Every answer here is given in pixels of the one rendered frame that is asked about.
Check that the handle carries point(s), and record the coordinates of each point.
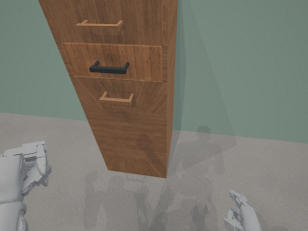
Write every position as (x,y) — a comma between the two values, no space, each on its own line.
(108,69)
(118,101)
(93,27)

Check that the right robot hand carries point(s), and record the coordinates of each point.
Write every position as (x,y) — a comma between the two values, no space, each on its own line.
(246,217)

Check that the left robot hand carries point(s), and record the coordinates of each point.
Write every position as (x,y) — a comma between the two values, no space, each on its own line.
(14,166)

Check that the drawer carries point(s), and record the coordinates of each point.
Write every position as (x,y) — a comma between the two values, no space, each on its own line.
(145,61)

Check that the cabinet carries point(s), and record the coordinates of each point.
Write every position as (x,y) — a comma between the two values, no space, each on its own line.
(132,138)

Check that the left robot forearm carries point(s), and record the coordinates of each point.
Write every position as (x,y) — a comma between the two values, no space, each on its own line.
(12,216)

